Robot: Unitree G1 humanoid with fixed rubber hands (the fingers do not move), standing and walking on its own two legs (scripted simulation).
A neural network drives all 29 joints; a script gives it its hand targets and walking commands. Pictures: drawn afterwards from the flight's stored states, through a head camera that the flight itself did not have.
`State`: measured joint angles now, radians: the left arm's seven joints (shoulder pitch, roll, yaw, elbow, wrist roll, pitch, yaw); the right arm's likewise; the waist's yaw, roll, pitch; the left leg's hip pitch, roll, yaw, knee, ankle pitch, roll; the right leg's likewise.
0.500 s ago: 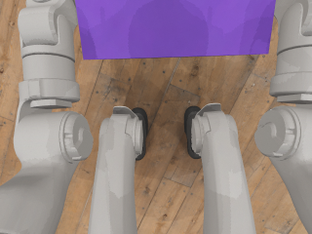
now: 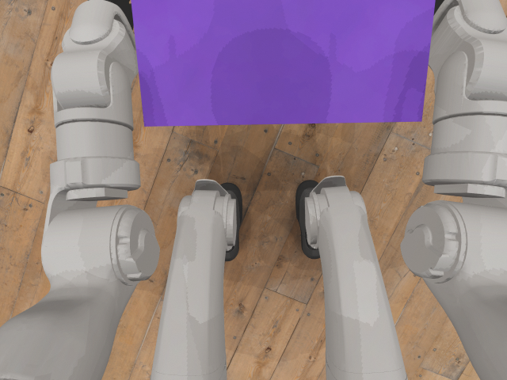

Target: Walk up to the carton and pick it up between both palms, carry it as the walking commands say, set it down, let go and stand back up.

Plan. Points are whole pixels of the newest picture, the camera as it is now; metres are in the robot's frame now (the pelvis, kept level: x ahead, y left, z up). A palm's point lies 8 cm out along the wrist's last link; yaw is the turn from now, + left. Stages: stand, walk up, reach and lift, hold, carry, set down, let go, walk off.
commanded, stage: reach and lift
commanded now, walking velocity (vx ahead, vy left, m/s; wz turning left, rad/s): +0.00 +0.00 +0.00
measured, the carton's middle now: (276, 9) +0.55 -0.01 -0.17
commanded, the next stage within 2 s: none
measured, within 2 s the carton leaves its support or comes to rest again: neither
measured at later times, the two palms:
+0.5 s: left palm (77, 3) +0.52 +0.17 -0.04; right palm out of the picture +0.52 -0.19 -0.04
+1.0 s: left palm (12, 2) +0.49 +0.17 +0.03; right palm out of the picture +0.49 -0.18 +0.04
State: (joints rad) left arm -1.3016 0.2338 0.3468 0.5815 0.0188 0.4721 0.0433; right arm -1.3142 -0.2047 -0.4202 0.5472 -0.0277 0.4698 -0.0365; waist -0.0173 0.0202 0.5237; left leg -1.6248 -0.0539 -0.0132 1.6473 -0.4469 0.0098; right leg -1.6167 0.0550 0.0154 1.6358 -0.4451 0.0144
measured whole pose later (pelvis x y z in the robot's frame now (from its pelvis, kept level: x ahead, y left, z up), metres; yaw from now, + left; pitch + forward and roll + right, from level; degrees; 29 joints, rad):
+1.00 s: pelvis +0.01 +0.00 +0.11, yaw +0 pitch +13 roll -1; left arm -1.01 0.14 0.35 0.47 0.06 0.46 0.02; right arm -1.03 -0.09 -0.42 0.45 -0.08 0.45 0.00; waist -0.01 0.01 0.52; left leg -1.10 -0.05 -0.03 1.23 -0.36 0.01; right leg -1.10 0.06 0.03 1.22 -0.35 0.00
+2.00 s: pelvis +0.13 +0.00 +0.23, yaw +0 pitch +10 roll +0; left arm -0.30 -0.05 0.32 0.46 0.20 0.50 -0.07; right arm -0.31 0.11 -0.39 0.41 -0.23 0.50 0.08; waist -0.01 -0.01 -0.10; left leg -0.46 -0.04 -0.04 0.50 -0.22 0.02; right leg -0.46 0.03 0.06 0.50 -0.21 0.00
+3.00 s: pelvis +0.12 -0.01 +0.24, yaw +0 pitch -5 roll +0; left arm -0.21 -0.07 0.27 0.22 0.20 0.75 -0.08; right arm -0.25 0.10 -0.30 0.22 -0.21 0.73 0.08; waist 0.01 0.00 0.01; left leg -0.07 -0.03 -0.05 0.32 -0.16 0.01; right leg -0.08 0.03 0.06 0.33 -0.16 -0.01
